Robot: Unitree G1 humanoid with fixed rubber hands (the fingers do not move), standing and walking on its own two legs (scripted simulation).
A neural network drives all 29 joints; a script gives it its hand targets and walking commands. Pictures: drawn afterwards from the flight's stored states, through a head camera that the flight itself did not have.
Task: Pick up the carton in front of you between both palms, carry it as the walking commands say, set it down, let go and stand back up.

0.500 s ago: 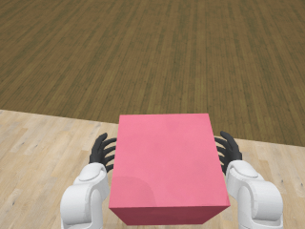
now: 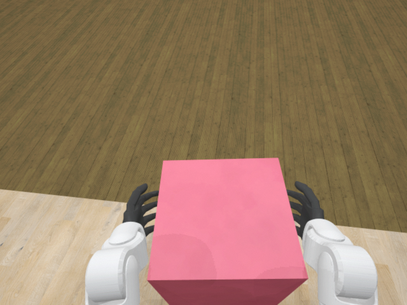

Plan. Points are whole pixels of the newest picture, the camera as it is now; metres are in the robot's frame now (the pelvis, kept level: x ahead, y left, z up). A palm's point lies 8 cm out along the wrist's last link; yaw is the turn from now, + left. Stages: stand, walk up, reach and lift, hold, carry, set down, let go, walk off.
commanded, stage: carry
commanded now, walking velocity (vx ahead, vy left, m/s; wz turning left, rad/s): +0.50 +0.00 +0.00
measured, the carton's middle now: (221, 238) +0.24 +0.00 +0.02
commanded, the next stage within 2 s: none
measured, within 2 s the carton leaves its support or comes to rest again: neither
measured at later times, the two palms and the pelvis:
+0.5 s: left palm (152, 101) +0.58 +0.17 +0.11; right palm (266, 97) +0.57 -0.13 +0.11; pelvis +0.34 +0.03 +0.00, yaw -2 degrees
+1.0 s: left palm (174, 31) +1.00 +0.14 +0.14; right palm (254, 30) +1.01 -0.16 +0.12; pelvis +0.66 -0.01 +0.00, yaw +0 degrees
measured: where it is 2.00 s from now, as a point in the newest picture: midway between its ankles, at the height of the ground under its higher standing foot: (217, 134)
